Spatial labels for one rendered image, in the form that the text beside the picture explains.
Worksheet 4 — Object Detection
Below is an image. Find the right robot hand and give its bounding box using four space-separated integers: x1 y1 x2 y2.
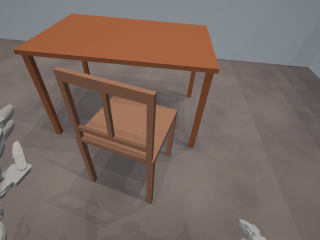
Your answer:
239 219 266 240

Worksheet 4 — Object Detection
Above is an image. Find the left robot hand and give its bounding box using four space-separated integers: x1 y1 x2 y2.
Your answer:
0 104 32 199

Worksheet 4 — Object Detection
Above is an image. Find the table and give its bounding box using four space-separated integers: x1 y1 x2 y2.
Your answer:
13 13 220 148

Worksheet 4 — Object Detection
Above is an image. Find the chair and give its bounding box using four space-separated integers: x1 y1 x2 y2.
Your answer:
53 66 178 204

